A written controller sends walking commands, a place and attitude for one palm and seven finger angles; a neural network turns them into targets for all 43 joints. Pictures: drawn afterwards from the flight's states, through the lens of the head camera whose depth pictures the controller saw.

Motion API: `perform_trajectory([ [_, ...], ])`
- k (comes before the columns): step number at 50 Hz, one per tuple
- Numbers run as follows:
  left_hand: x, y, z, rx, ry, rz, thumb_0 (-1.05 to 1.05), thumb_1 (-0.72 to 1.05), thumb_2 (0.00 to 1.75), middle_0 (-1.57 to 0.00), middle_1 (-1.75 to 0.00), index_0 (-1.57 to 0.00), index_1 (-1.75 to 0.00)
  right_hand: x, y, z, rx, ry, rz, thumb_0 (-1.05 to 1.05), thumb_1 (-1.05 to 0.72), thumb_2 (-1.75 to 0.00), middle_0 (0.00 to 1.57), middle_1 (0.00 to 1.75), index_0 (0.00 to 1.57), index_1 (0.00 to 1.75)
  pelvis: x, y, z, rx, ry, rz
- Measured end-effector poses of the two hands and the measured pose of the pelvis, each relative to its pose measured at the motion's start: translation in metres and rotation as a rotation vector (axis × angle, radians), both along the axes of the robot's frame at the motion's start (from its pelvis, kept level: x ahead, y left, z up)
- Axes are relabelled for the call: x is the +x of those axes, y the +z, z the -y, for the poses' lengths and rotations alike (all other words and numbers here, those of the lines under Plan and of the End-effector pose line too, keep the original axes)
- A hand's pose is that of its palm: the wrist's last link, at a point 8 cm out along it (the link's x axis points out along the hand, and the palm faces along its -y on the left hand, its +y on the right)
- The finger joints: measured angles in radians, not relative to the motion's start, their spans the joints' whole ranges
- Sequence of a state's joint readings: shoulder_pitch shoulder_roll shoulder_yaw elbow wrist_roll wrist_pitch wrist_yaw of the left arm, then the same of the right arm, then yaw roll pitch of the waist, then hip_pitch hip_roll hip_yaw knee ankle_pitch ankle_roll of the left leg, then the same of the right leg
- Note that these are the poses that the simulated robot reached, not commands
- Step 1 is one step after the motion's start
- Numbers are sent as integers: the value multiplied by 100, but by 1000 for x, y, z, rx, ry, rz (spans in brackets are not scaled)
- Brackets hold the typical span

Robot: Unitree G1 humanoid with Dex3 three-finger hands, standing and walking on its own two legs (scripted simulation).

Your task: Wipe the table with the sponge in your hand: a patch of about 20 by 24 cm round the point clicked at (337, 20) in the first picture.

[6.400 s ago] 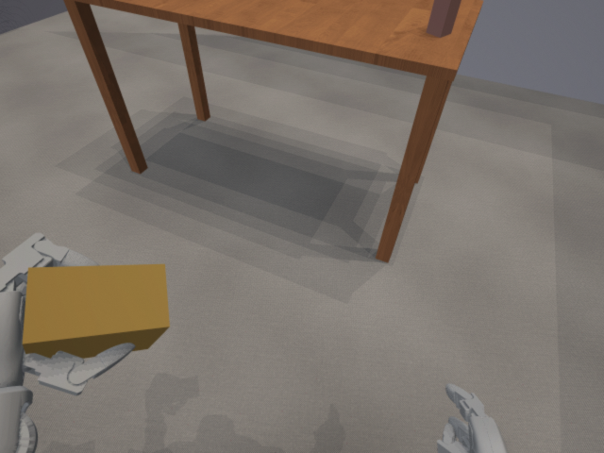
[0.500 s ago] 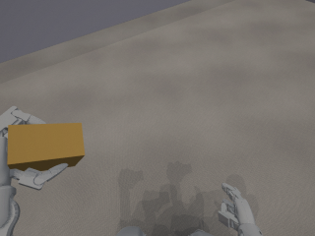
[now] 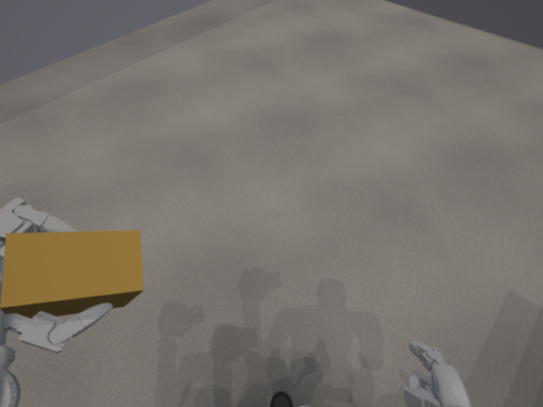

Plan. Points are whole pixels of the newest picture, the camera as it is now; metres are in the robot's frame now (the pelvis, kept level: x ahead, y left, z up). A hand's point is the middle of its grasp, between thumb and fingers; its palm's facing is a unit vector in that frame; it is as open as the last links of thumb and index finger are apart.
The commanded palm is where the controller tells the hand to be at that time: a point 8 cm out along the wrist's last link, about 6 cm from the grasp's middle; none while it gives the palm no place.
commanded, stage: turn to face it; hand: left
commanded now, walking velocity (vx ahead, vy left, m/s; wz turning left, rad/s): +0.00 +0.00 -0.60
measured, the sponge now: (94, 274) +0.23 +0.21 +0.15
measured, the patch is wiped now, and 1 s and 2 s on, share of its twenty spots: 0.00 0.00 0.00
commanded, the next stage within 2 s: none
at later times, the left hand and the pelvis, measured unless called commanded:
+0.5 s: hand (232, 272) +0.23 +0.06 +0.16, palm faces -0.06 -0.83 -0.55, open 10.4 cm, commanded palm +0.18 +0.15 +0.18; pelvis -0.06 -0.06 +0.00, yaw -20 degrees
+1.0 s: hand (340, 319) +0.19 -0.04 +0.17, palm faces -0.19 -0.85 -0.49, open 10.4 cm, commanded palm +0.16 +0.04 +0.18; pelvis -0.13 -0.09 -0.01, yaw -38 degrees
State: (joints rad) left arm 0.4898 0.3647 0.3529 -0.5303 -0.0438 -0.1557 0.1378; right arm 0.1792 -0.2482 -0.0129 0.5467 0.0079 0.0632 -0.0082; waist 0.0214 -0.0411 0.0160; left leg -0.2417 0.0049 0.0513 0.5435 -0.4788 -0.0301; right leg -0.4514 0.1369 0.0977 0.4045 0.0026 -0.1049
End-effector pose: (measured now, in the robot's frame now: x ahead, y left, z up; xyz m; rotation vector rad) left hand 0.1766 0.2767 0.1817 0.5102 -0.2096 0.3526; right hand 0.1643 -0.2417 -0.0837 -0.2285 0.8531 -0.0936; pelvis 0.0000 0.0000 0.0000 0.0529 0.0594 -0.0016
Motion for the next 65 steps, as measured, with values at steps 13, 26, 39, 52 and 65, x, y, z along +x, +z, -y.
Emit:
perform_trajectory([
  [13, 21, 19, 50, 93, -148, 48, -1, -52, 100, -68, -137, -71, -135, -66, -17, -14, 173, -133, 49, 1, -90, -90, 20, 30, 21, 30, -22, -2, 21, -79, -201, 55],
  [26, 37, 12, 167, 149, -519, -31, -1, -52, 100, -68, -137, -71, -135, -157, -12, 110, 3, -400, -21, 1, -90, -90, 20, 30, 20, 30, -63, -3, 59, -39, -350, 38],
  [39, 24, 3, 148, 52, -464, 66, -1, -52, 100, -68, -137, -71, -135, -209, 8, 100, -38, -513, 71, 1, -91, -90, 20, 30, 20, 30, -83, -7, 51, -42, -511, 59],
  [52, -2, 12, 292, 113, -741, 90, -1, -52, 100, -68, -137, -71, -135, -290, -35, 92, 188, -599, 137, 1, -90, -90, 21, 30, 21, 30, -147, -17, 94, -91, -679, 49],
  [65, -47, 24, 352, 234, -889, -31, -1, -52, 100, -68, -137, -71, -135, -454, -20, 165, 40, -919, -69, 1, -91, -90, 20, 30, 20, 30, -196, 5, 116, -15, -834, 30],
])
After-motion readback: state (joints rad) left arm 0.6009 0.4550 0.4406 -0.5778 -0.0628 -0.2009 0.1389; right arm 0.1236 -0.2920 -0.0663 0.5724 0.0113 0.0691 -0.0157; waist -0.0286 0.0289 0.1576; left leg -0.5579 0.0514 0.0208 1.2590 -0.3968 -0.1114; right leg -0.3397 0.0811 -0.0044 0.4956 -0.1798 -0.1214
